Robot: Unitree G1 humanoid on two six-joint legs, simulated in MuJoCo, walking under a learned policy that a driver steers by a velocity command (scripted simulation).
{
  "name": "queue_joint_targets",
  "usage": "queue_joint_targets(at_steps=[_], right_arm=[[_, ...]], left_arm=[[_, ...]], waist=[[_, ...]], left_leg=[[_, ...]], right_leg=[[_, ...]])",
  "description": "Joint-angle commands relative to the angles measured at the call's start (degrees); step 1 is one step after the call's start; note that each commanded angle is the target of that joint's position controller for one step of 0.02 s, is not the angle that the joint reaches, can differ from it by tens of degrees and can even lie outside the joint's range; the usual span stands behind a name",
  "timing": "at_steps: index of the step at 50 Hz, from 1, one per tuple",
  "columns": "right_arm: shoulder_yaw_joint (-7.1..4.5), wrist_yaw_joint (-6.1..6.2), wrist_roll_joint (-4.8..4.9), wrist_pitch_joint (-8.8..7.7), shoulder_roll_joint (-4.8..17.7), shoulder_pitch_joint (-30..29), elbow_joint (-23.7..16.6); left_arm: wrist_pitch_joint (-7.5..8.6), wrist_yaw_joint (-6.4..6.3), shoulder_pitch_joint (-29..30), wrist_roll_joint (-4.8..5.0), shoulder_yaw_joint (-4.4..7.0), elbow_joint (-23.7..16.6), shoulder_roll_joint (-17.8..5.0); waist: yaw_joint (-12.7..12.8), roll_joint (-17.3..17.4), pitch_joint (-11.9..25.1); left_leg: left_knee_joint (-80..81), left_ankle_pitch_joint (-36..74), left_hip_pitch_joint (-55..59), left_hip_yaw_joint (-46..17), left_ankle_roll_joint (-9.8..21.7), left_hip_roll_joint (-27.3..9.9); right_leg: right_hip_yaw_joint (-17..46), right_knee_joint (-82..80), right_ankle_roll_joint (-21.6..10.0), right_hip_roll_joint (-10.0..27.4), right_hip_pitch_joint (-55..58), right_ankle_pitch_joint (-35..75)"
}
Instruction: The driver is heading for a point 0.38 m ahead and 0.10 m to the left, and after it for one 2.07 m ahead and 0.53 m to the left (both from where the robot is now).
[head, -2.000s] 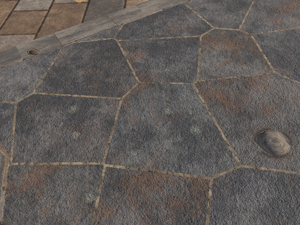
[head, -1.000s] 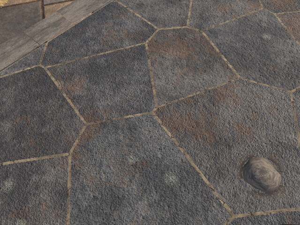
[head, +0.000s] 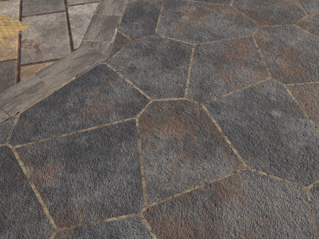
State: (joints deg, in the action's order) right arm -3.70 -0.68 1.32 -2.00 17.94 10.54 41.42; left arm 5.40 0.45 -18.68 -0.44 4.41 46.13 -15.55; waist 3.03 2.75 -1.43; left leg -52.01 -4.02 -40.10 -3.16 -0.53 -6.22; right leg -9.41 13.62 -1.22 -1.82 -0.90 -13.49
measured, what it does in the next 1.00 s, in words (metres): walks ahead, turning left: left foot, then right foot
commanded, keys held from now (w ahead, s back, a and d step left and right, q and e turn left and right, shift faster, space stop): w+q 0.66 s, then w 0.26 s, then w+e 0.08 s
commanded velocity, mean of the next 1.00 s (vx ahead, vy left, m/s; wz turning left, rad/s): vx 0.50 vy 0.00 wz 0.47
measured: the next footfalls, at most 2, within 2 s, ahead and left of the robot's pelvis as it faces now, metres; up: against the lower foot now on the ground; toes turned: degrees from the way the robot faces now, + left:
left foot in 0.18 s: +0.28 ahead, +0.14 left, +0.00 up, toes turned +9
right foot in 0.68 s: +0.60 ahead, +0.03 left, +0.00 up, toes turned +28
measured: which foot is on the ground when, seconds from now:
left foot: up 0.00-0.16, down 0.18-0.68, up 0.70-1.00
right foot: down 0.00-0.18, up 0.20-0.66, down 0.68-1.00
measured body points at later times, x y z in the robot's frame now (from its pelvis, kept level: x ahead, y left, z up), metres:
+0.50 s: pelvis +0.28 +0.07 +0.00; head +0.31 +0.10 +0.45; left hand +0.40 +0.38 -0.09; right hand +0.43 -0.18 -0.09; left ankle +0.24 +0.14 -0.74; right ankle +0.49 -0.07 -0.68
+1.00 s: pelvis +0.55 +0.12 +0.00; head +0.58 +0.13 +0.45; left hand +0.43 +0.37 -0.12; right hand +0.85 +0.00 -0.08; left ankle +0.59 +0.32 -0.69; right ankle +0.57 +0.01 -0.74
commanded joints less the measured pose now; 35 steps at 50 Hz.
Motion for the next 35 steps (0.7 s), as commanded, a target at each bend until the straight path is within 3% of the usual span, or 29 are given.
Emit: queue_joint_targets(at_steps=[1, 4, 6, 7, 8, 9, 10, 11, 12, 13, 14, 15, 16, 19, 21, 24, 27, 31, 33, 34, 35], right_arm=[[0.78, -1.42, -0.15, -0.63, 0.1, -3.3, -4.8], [0.57, -2.37, -0.05, -0.47, 1.2, -7.6, -7.5], [-0.05, -2.75, -0.18, -0.26, 2.5, -8.0, -8.9], [-0.7, -2.75, -0.26, 0.0, 3.7, -6.2, -9.1], [-1.84, -2.61, -0.17, 0.27, 5.6, -0.8, -8.2], [-3.7, -1.96, 0.07, 0.6, 8.6, 8.6, -5.8], [-5.53, -0.64, 0.44, 1.36, 14.0, 16.5, -4.3], [-5.45, -0.78, 0.41, 0.5, 18.5, 12.8, -5.9], [-4.04, -1.28, 0.13, -0.44, 13.0, 13.8, -7.3], [-3.28, -1.39, -0.36, -1.22, 10.5, 11.9, -6.7], [-2.88, -1.31, -0.24, -1.58, 9.3, 8.5, -6.9], [-2.44, -1.13, -0.58, -1.62, 7.8, 5.0, -7.6], [-1.95, -0.85, -1.34, -1.69, 6.6, 3.1, -8.6], [-2.0, -0.08, -1.03, -2.08, 6.9, 3.1, -8.1], [-2.3, 0.72, -0.77, -2.0, 8.0, 4.8, -7.1], [-2.39, 1.44, -0.34, -1.47, 8.3, 7.0, -5.9], [-2.67, 1.63, -0.02, -1.08, 9.0, 9.7, -4.4], [-2.65, 1.96, 0.17, -0.29, 8.1, 10.6, -3.5], [-2.46, 1.95, 0.03, 0.12, 7.2, 9.1, -3.8], [-1.46, 1.74, -0.4, 0.0, 4.5, 8.9, -4.1], [-0.1, 1.75, -1.65, -0.13, 1.0, 11.0, -4.9]], left_arm=[[0.99, -0.6, 5.0, 0.55, 1.9, -3.9, -8.9], [-0.05, -0.72, 2.7, 1.54, 2.53, -2.4, -10.6], [-1.0, -0.84, 2.3, 1.92, 2.93, -1.9, -12.1], [-1.49, -1.01, 2.3, 2.09, 3.19, -1.9, -13.2], [-2.08, -1.16, 2.7, 2.28, 3.28, -2.0, -13.8], [-2.38, -1.37, 2.9, 2.35, 2.8, -2.3, -12.9], [-2.02, -1.49, 0.8, 0.53, 1.33, -3.4, -9.3], [-0.43, -0.7, -4.0, -0.69, -1.0, -6.4, -2.3], [1.35, 0.01, 3.3, 1.5, -0.03, -6.9, -8.5], [2.17, 0.29, 7.6, 3.1, 0.36, -8.5, -10.0], [2.63, -0.16, 8.2, 2.21, -0.01, -8.3, -9.0], [2.6, -0.61, 8.0, 0.74, 0.24, -7.8, -9.0], [2.0, -0.57, 6.7, 0.35, 0.5, -7.5, -9.3], [0.27, -0.65, 6.4, -0.55, 0.17, -7.2, -7.6], [-0.16, -0.79, 10.5, -0.72, -0.34, -8.4, -6.3], [0.17, -0.34, 17.1, -0.36, -1.11, -9.8, -4.8], [0.84, 0.45, 21.9, 0.46, -1.22, -11.0, -5.1], [1.83, 1.25, 21.7, 0.85, -0.16, -11.4, -7.7], [2.37, 0.97, 15.4, 0.89, 0.85, -9.7, -9.0], [2.69, 0.64, 8.9, 0.15, 1.69, -8.5, -10.8], [2.57, 0.25, 0.1, -0.44, 2.26, -7.7, -13.7]], waist=[[-1.0, -4.6, -4.1], [0.0, -4.1, -5.0], [-0.9, -5.0, -3.5], [-2.3, -6.3, -1.2], [-5.6, -6.8, 2.4], [-10.6, -5.7, 7.3], [-12.6, 3.0, 12.7], [-4.9, 14.2, 19.1], [-10.0, 5.7, 21.8], [-9.6, 3.4, 13.3], [-7.1, -1.7, 8.5], [-4.8, -2.5, 5.9], [-2.9, -1.1, 5.5], [-1.9, -0.9, 4.3], [-3.0, -0.9, 2.4], [-5.6, 0.9, 1.2], [-7.4, 1.8, 0.4], [-6.4, 3.7, 0.7], [-2.8, 5.1, 2.6], [0.3, 3.7, 8.0], [2.5, -4.2, 16.7]], left_leg=[[8.6, 6.7, 2.7, 1.3, 1.0, -0.7], [13.6, 4.1, 1.4, 2.9, 3.1, 0.0], [15.1, -0.9, 4.2, 5.7, 5.0, 2.5], [14.9, -4.2, 8.2, 7.7, 6.2, 4.7], [15.4, -6.2, 15.6, 9.4, 7.7, 7.5], [18.1, -4.1, 29.6, 9.5, 9.8, 10.2], [19.2, -2.8, 46.8, -4.6, 13.4, 2.0], [28.6, -17.5, 60.8, -39.2, 24.3, -10.8], [35.3, -22.6, 61.4, -44.4, 23.1, -12.3], [36.1, -18.9, 55.5, -36.4, 20.4, -10.9], [35.7, -12.2, 47.1, -29.7, 18.6, -8.4], [35.8, -5.0, 39.9, -24.4, 17.4, -6.2], [36.9, -0.3, 35.6, -21.7, 17.1, -4.8], [38.9, 8.1, 29.2, -16.6, 17.9, -2.9], [39.3, 8.8, 27.4, -13.9, 17.1, -1.3], [38.5, 3.2, 26.0, -11.6, 14.2, 1.5], [37.3, -1.1, 26.3, -14.1, 13.0, 0.8], [31.0, -1.6, 32.8, -20.6, 12.0, -1.6], [25.9, 2.3, 32.7, -21.5, 10.4, -0.3], [17.0, 4.1, 30.6, -18.3, 8.5, 2.5], [0.6, -8.9, 22.9, -12.6, 6.0, 6.8]], right_leg=[[3.3, -7.3, -8.7, 16.2, -5.0, 17.6], [1.3, -5.1, -7.3, 18.0, 1.5, 20.0], [-0.4, 0.0, -6.1, 18.4, 4.9, 32.3], [-1.3, 4.9, -5.4, 18.1, 6.0, 42.3], [-2.4, 13.7, -4.6, 17.2, 5.5, 49.9], [-3.9, 26.4, -2.7, 15.0, -0.1, 49.4], [-4.2, 45.6, 0.2, 11.8, -15.0, 26.1], [5.3, 63.4, 3.1, -0.5, -37.2, -21.4], [15.5, 67.2, 2.0, 1.1, -42.5, -20.1], [14.8, 65.1, 0.8, 3.3, -46.1, -14.4], [14.6, 60.3, 0.3, 5.9, -44.0, -9.4], [14.6, 55.4, 0.6, 7.6, -40.1, -6.5], [15.2, 53.5, 0.9, 8.6, -36.4, -4.5], [13.6, 47.4, 3.5, 8.2, -33.8, -1.2], [13.0, 40.2, 5.1, 7.2, -35.1, 4.8], [12.8, 26.6, 5.7, 4.6, -32.1, 15.7], [12.9, 19.3, 5.3, 2.6, -28.7, 19.4], [14.8, 14.4, 3.0, 1.8, -26.5, 12.9], [13.2, 11.5, 0.7, 1.3, -18.0, 10.2], [15.1, 11.7, -1.9, 4.8, -7.1, 10.4], [26.3, 12.5, -5.5, 15.0, 8.1, 7.2]])
Velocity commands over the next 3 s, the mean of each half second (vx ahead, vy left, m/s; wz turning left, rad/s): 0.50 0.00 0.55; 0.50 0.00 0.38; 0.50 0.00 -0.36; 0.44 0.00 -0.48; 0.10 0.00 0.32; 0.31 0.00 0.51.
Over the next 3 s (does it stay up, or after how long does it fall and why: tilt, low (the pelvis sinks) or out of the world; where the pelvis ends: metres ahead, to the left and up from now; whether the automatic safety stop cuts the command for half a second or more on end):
stays up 1.28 0.35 -0.01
